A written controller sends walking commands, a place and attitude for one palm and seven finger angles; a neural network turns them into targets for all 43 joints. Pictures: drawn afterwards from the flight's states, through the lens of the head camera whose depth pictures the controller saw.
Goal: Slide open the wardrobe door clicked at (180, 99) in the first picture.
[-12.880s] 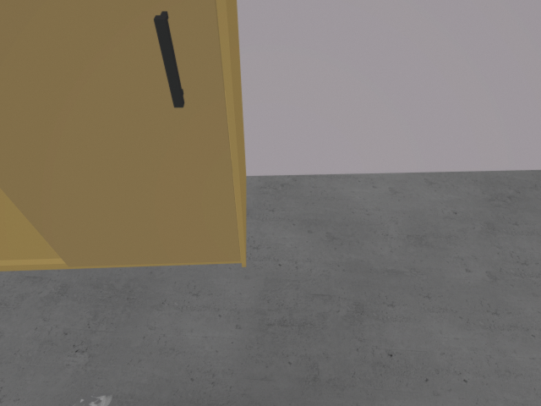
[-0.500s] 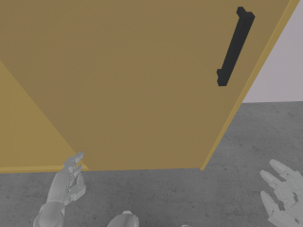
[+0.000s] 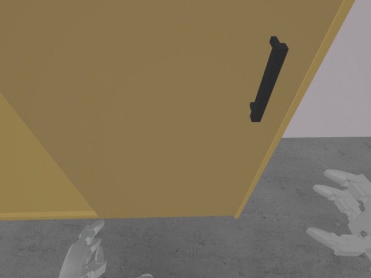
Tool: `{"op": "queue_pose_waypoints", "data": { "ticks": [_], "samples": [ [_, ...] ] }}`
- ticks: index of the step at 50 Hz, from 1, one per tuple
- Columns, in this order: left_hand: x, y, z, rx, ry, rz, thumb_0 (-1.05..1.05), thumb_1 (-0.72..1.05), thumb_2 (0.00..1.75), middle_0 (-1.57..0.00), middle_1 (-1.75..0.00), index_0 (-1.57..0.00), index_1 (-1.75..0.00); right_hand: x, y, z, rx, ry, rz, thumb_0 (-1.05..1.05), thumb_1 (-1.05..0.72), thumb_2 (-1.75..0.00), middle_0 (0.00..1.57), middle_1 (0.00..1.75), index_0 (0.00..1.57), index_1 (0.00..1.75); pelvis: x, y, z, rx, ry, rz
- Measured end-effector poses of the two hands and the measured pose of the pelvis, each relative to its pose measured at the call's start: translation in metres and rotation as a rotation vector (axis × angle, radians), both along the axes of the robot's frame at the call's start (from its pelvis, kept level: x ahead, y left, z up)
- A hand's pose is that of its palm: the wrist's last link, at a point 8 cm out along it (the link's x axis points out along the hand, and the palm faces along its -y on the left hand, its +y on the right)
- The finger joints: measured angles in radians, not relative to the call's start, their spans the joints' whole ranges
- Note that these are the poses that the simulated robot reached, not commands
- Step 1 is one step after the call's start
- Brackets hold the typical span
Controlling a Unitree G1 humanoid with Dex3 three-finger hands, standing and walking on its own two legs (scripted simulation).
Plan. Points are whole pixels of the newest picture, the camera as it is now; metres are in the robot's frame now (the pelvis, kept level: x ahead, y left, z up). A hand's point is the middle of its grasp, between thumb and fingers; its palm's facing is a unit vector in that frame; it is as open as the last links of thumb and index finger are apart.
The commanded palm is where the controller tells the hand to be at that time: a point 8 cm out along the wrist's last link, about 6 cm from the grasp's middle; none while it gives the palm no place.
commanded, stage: raise the hand with hooked fingers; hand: right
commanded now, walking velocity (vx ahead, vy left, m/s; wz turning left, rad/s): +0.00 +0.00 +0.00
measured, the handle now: (263, 82) +0.49 -0.15 +0.18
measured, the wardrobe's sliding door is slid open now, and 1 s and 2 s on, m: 0.00 0.00 0.00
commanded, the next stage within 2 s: move the hooked fingers beside the handle in 1.18 s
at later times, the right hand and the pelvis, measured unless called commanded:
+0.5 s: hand out of the picture +0.27 -0.29 +0.17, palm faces +0.03 +0.99 -0.10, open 13.8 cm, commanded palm +0.24 -0.33 +0.18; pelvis +0.02 -0.02 +0.02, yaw -1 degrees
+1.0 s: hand out of the picture +0.29 -0.28 +0.19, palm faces +0.03 +0.99 -0.10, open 14.0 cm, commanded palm +0.26 -0.32 +0.20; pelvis +0.02 +0.00 +0.03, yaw +0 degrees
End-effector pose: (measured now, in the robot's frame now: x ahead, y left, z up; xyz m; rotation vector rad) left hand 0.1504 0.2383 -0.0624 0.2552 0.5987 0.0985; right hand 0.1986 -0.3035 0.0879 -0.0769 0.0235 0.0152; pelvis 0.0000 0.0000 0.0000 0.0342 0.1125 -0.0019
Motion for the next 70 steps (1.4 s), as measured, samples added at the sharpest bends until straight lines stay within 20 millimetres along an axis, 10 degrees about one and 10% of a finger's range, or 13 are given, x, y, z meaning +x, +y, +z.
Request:
{"op": "queue_pose_waypoints", "data": {
  "ticks": [18, 37, 70],
  "samples": [
    [0.04, -0.034, 0.033, -0.013, -0.104, -0.046, 0.01, 0.9, 0.89, -0.2, -0.3, -0.2, -0.3, 0.039, -0.035, 0.06, -0.019, -0.071, -0.026, -0.01, 0.38, -0.34, 0.3, 1.13, 0.29, 1.13, 0.015, -0.017, 0.019, 0.009, -0.078, -0.008],
    [0.029, -0.025, 0.023, -0.036, 0.006, -0.025, 0.02, 0.9, 0.89, -0.21, -0.3, -0.21, -0.3, 0.075, -0.049, 0.118, -0.035, -0.106, -0.045, -0.01, 0.49, -0.3, 0.3, 1.2, 0.3, 1.2, 0.019, -0.011, 0.029, -0.003, -0.102, -0.013],
    [0.037, 0.009, 0.025, -0.057, -0.037, 0.01, 0.01, 0.91, 0.89, -0.2, -0.3, -0.2, -0.3, 0.071, -0.013, 0.109, -0.019, -0.054, -0.061, -0.01, 0.5, -0.3, 0.31, 1.2, 0.3, 1.2, 0.014, 0.018, 0.028, -0.019, -0.111, -0.008]
  ]
}}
